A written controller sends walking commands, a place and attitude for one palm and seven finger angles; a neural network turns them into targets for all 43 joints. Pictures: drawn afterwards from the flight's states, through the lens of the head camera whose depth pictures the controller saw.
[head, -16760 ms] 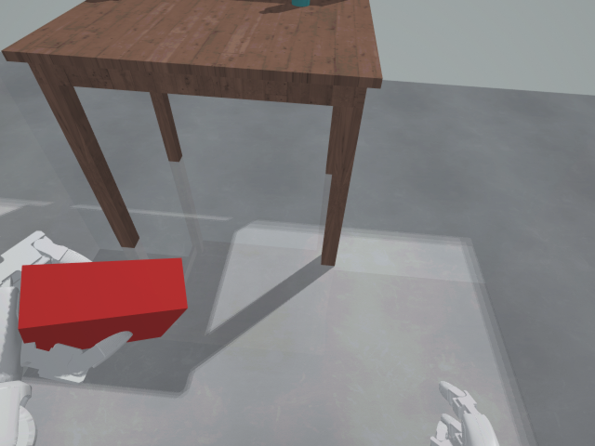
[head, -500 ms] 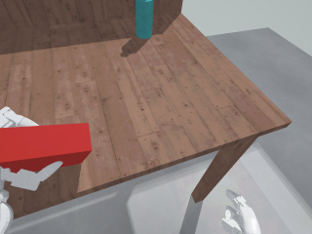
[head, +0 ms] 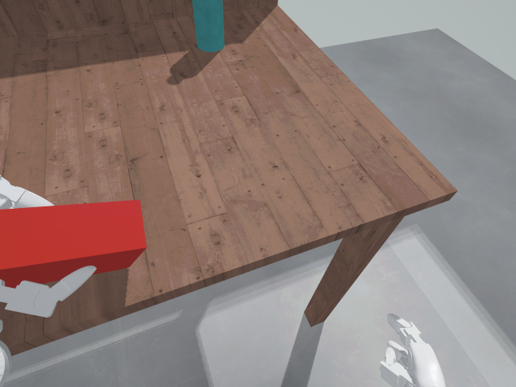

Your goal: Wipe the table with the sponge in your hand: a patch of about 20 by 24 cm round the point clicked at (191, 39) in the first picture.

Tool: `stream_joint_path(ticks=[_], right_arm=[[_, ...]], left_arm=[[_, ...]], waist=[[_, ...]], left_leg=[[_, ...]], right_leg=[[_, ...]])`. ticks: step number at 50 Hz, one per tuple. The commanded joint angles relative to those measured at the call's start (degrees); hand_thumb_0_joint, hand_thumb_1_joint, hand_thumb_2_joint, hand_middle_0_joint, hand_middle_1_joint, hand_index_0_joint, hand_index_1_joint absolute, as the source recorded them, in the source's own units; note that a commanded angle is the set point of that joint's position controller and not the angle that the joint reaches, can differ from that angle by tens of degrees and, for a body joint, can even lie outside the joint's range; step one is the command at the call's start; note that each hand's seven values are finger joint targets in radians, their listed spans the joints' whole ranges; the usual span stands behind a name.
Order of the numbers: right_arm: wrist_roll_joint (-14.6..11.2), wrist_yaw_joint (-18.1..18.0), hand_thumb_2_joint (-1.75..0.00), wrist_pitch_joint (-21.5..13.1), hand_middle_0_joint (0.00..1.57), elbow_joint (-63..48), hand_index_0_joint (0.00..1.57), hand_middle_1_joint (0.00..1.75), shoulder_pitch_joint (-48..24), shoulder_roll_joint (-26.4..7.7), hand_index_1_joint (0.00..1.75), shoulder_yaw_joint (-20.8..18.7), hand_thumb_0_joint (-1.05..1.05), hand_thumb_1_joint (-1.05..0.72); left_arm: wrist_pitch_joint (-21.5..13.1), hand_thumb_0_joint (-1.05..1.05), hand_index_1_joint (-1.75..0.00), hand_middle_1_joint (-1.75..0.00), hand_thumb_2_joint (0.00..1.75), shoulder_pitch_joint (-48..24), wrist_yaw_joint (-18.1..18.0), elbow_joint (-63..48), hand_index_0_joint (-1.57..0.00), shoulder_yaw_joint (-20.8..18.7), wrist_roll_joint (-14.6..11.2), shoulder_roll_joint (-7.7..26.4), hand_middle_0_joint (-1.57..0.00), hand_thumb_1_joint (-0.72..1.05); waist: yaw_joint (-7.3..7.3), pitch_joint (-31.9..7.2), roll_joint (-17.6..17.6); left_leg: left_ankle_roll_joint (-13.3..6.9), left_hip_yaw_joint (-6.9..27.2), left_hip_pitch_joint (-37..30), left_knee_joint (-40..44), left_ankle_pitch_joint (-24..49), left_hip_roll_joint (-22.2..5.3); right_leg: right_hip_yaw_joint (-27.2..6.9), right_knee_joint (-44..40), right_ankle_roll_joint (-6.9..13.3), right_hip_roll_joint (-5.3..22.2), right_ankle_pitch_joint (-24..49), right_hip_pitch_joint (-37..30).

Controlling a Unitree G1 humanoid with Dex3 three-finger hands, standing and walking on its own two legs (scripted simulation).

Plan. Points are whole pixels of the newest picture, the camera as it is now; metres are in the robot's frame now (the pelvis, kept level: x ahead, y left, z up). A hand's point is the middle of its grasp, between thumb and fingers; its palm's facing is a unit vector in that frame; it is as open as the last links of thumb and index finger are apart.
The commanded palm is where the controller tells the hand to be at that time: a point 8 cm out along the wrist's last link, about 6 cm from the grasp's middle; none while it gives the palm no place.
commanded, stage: shuffle to correct the standing spot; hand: left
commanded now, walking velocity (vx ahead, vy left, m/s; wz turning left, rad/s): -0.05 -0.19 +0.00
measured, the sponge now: (93, 243) +0.24 +0.21 +0.15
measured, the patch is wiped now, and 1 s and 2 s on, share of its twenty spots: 0.00 0.00 0.05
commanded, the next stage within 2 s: come to a stop and stand still in 0.68 s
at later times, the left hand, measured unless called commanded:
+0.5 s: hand (52, 254) +0.22 +0.23 +0.17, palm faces +0.38 -0.84 -0.37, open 9.6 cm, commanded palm +0.15 +0.27 +0.18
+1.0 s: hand (27, 218) +0.24 +0.27 +0.19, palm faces +0.42 -0.79 -0.45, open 9.7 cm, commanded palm +0.15 +0.27 +0.18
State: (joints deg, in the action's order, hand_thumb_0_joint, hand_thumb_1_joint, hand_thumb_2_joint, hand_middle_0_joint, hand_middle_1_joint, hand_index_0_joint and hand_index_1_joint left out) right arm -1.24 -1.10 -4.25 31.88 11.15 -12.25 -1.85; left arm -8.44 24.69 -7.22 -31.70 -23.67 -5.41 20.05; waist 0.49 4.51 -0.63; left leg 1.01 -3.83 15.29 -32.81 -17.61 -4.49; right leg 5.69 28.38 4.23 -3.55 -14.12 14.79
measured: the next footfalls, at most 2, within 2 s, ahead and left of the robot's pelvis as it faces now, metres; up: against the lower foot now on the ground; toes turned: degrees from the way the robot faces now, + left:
none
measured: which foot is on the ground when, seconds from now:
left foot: down 0.00-1.00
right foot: down 0.00-1.00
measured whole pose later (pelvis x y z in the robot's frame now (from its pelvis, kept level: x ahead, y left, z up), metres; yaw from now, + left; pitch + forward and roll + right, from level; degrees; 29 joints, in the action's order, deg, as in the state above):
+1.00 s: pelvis -0.02 -0.01 +0.00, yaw -2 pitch -1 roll +1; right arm -2.0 0.8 -7.8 32.2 11.9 -14.1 -2.0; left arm -9.3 12.5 -3.7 -19.2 -28.6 -4.5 26.7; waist 1.2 6.2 0.3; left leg 1.2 -6.6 15.9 -32.7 -15.9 -4.3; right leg 3.2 32.9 2.9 -3.0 -14.0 18.5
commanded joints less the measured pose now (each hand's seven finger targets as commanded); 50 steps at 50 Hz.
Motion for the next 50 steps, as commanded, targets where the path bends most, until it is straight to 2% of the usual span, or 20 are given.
stream_joint_path(ticks=[1,3,7,8,12,16,18,24,27,32,36,40,41,42,43,44,46,47,49,50], right_arm=[[0.1,-0.8,-0.90,-3.0,0.20,-9.2,0.20,0.30,-3.7,-6.5,0.30,-2.6,0.00,-0.90],[0.2,-0.9,-0.90,-2.8,0.20,-9.0,0.20,0.30,-3.6,-6.5,0.30,-2.3,0.00,-0.90],[-0.1,-0.9,-0.90,-3.0,0.20,-9.3,0.20,0.30,-3.7,-6.5,0.30,-2.6,0.00,-0.90],[0.1,-0.7,-0.90,-2.7,0.20,-9.1,0.20,0.30,-2.8,-6.7,0.30,-2.5,0.00,-0.90],[-0.3,-0.9,-0.90,-2.6,0.20,-9.0,0.20,0.30,-2.9,-6.4,0.30,-2.7,0.00,-0.90],[0.0,-0.9,-0.90,-2.3,0.20,-8.9,0.20,0.30,-2.4,-6.2,0.30,-2.4,0.00,-0.90],[0.2,-1.1,-0.90,-2.3,0.20,-8.5,0.20,0.30,-2.6,-6.1,0.30,-1.9,0.00,-0.90],[0.2,-1.2,-0.90,-2.3,0.20,-9.1,0.20,0.30,-3.1,-6.5,0.30,-2.0,0.00,-0.90],[-0.1,-0.9,-0.90,-2.6,0.20,-9.0,0.20,0.30,-3.0,-6.3,0.30,-2.2,0.00,-0.90],[-0.1,-0.8,-0.90,-2.4,0.20,-9.0,0.20,0.30,-2.5,-6.1,0.30,-2.3,0.00,-0.90],[-0.1,-0.9,-0.90,-2.0,0.20,-9.1,0.20,0.30,-2.3,-6.0,0.30,-2.1,0.00,-0.90],[0.0,-1.1,-0.90,-2.0,0.20,-8.7,0.20,0.30,-2.8,-6.1,0.30,-1.7,0.00,-0.90],[2.9,-1.9,-0.90,-8.2,0.20,0.6,0.20,0.30,7.8,-7.4,0.30,-4.0,0.00,-0.90],[-0.3,-2.6,-0.90,-7.2,0.20,-2.7,0.20,0.30,2.6,-6.5,0.30,-3.6,0.00,-0.90],[0.3,-1.2,-0.90,-6.7,0.20,-4.9,0.20,0.30,0.0,-6.5,0.30,-3.4,0.00,-0.90],[0.4,-0.9,-0.90,-7.5,0.20,-4.7,0.20,0.30,0.4,-7.6,0.30,-3.3,0.00,-0.90],[-0.4,0.5,-0.90,-6.9,0.20,-6.5,0.20,0.30,1.6,-8.2,0.30,-3.2,0.00,-0.90],[-1.0,1.6,-0.90,-6.9,0.20,-7.3,0.20,0.30,0.6,-7.5,0.30,-2.7,0.00,-0.90],[-1.5,2.7,-0.90,-6.3,0.20,-9.7,0.20,0.30,-1.4,-7.2,0.30,-2.1,0.00,-0.90],[-1.7,2.8,-0.90,-6.4,0.20,-10.4,0.20,0.30,-2.4,-6.7,0.30,-1.8,0.00,-0.90]], left_arm=[[-3.0,0.00,-1.60,-1.60,1.30,0.5,0.9,-11.0,-1.20,-3.4,0.2,10.0,-1.20,0.10],[-3.1,0.00,-1.60,-1.60,1.30,1.7,0.8,-11.8,-1.20,-2.8,0.1,9.3,-1.20,0.10],[-3.0,0.00,-1.60,-1.60,1.30,3.4,0.8,-11.2,-1.20,-4.8,0.3,11.1,-1.20,0.10],[-3.0,0.00,-1.60,-1.60,1.30,3.0,1.0,-10.7,-1.20,-3.2,0.1,9.4,-1.20,0.10],[-2.5,0.00,-1.60,-1.60,1.30,4.9,0.7,-10.0,-1.20,-5.0,-0.2,11.0,-1.20,0.10],[-2.7,0.00,-1.60,-1.60,1.30,3.2,0.5,-10.6,-1.20,-4.6,-0.4,11.1,-1.20,0.10],[-2.8,0.00,-1.60,-1.60,1.30,2.9,0.4,-11.7,-1.20,-3.7,-0.5,10.4,-1.20,0.10],[-2.8,0.00,-1.60,-1.60,1.30,1.6,0.6,-11.6,-1.20,-4.3,0.3,11.2,-1.20,0.10],[-2.7,0.00,-1.60,-1.60,1.30,3.0,0.7,-11.7,-1.20,-4.5,0.2,11.0,-1.20,0.10],[-2.5,0.00,-1.60,-1.60,1.30,5.0,0.5,-11.7,-1.20,-5.3,-0.3,11.6,-1.20,0.10],[-2.4,0.00,-1.60,-1.60,1.30,4.3,0.3,-11.7,-1.20,-4.8,-0.5,11.2,-1.20,0.10],[-2.4,0.00,-1.60,-1.60,1.30,3.4,-0.2,-11.3,-1.20,-4.7,-0.4,11.2,-1.20,0.10],[-9.1,0.00,-1.60,-1.60,1.30,-52.3,2.3,-15.7,-1.20,-34.4,7.9,53.8,-1.20,0.10],[-5.3,0.00,-1.60,-1.60,1.30,-35.4,3.2,4.3,-1.20,-20.7,2.5,34.0,-1.20,0.10],[-4.7,0.00,-1.60,-1.60,1.30,-24.0,3.3,1.6,-1.20,-13.3,1.2,22.5,-1.20,0.10],[-4.5,0.00,-1.60,-1.60,1.30,-20.3,4.4,8.3,-1.20,-9.0,1.1,17.7,-1.20,0.10],[-4.5,0.00,-1.60,-1.60,1.30,-9.3,5.5,6.0,-1.20,-4.0,0.8,12.6,-1.20,0.10],[-4.3,0.00,-1.60,-1.60,1.30,-3.8,5.7,5.0,-1.20,-0.4,0.2,7.4,-1.20,0.10],[-4.1,0.00,-1.60,-1.60,1.30,0.3,5.1,-3.1,-1.20,0.0,1.1,7.6,-1.20,0.10],[-4.0,0.00,-1.60,-1.60,1.30,1.2,4.6,-5.2,-1.20,-0.6,1.5,8.5,-1.20,0.10]], waist=[[-0.47,-8.8,2.0],[-0.55,-9.4,4.8],[-0.35,-9.7,4.1],[-0.66,-10.1,3.2],[-0.75,-9.4,-0.3],[-0.89,-7.7,-2.0],[-1.07,-7.6,0.9],[-0.40,-7.9,5.5],[-0.55,-9.1,5.7],[-0.90,-9.9,1.9],[-1.00,-8.5,-0.3],[-0.94,-7.2,1.4],[2.03,-2.9,-9.8],[0.05,-6.6,2.7],[0.85,-9.9,6.5],[0.75,-10.5,7.6],[1.50,-13.0,11.0],[1.67,-13.6,11.2],[2.36,-12.9,6.6],[2.53,-11.7,0.6]], left_leg=[[-3.1,4.9,-2.6,3.4,9.4,-4.1],[-3.6,6.3,-2.8,5.3,13.0,-5.6],[-3.3,5.3,-3.2,3.3,17.7,-6.0],[-3.2,5.3,-2.1,3.1,16.0,-5.5],[-2.5,3.3,-2.3,0.5,7.6,-2.7],[-2.6,2.9,-0.9,0.7,1.6,-1.4],[-3.0,4.4,-2.0,3.7,3.1,-2.7],[-4.3,8.5,1.0,7.2,12.4,-7.6],[-3.4,6.1,-1.9,4.9,14.1,-6.3],[-2.6,4.2,-2.2,1.6,9.4,-3.7],[-2.6,3.8,-0.5,1.3,2.9,-2.5],[-3.1,5.1,0.2,3.7,2.3,-3.4],[-1.0,-6.4,3.5,1.6,6.5,0.0],[-1.7,-0.2,-1.6,5.2,12.2,-3.4],[-1.4,0.5,-6.5,4.2,15.2,-3.2],[-1.5,-0.1,-6.1,3.3,13.6,-2.8],[-3.5,-0.5,-4.7,3.6,10.5,-2.8],[-4.2,0.8,-4.4,4.9,11.5,-3.9],[-4.8,1.4,1.4,5.5,7.7,-4.5],[-4.2,0.5,3.0,4.5,3.8,-3.0]], right_leg=[[-8.8,-4.5,-2.0,8.6,13.2,-2.5],[-6.5,-2.6,-2.4,7.3,13.5,-3.3],[-6.5,-3.3,-3.1,7.3,18.1,-5.3],[-6.4,-3.4,-2.6,7.5,17.2,-6.1],[-9.8,-5.6,-1.4,9.7,15.2,-3.3],[-11.5,-8.3,-1.1,11.0,6.0,-0.6],[-9.3,-6.5,-0.7,9.7,4.9,0.1],[-5.5,-2.6,-3.6,6.1,10.6,-5.7],[-6.1,-3.9,-2.7,6.7,14.0,-5.4],[-8.8,-5.3,-1.0,9.2,15.0,-4.1],[-10.5,-7.1,-0.8,10.4,8.0,-1.8],[-9.7,-6.9,-1.6,9.4,5.0,-1.4],[-9.3,-11.7,-11.1,5.4,20.1,-0.3],[-8.4,-3.5,-1.2,13.3,18.3,-1.5],[-12.6,-1.5,-1.9,10.7,22.8,-0.4],[-12.2,-1.1,-3.6,9.7,21.0,-0.6],[-11.2,1.2,-7.5,9.7,19.7,-3.3],[-8.8,3.5,-7.8,8.6,18.4,-4.7],[-7.6,3.3,-8.0,7.4,11.9,-8.4],[-8.5,0.3,-7.5,7.5,9.1,-8.9]])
